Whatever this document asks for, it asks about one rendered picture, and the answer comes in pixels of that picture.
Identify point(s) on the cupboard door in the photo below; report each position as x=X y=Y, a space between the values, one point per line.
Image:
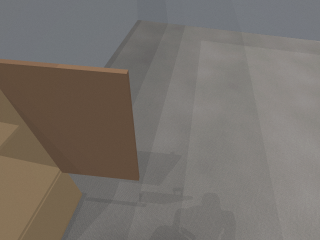
x=81 y=115

